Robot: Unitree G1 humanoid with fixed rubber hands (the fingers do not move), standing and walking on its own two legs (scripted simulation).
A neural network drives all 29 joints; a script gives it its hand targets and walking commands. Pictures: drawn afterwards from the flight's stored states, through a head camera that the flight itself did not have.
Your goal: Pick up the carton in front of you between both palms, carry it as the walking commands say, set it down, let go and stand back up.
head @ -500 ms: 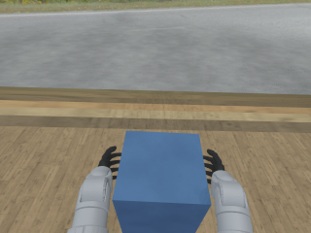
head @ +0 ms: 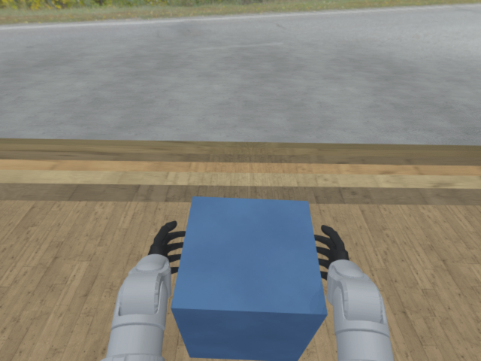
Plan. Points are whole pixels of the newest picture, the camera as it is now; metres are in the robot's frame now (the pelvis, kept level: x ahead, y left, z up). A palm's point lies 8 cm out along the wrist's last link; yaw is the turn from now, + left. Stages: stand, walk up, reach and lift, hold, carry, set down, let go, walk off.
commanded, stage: carry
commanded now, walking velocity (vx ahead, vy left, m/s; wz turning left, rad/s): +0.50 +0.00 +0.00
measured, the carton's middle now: (246, 282) +0.30 +0.00 -0.01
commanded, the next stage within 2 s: none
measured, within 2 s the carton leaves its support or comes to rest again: neither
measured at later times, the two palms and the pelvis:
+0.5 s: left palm (197, 181) +0.48 +0.12 +0.08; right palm (337, 189) +0.48 -0.18 +0.08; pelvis +0.21 -0.03 -0.01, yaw +2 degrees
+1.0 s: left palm (204, 122) +0.81 +0.15 +0.05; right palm (301, 128) +0.79 -0.15 +0.05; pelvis +0.53 +0.01 +0.00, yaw -3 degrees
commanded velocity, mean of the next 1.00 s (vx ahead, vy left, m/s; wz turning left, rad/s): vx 0.50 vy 0.00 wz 0.00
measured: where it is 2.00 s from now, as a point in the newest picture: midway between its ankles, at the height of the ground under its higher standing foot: (252, 224)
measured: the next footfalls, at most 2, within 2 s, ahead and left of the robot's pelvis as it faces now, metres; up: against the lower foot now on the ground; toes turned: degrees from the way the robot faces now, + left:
right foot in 0.44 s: +0.26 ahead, -0.11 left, +0.00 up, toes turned -9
left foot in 0.86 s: +0.64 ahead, +0.07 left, +0.00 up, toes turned +11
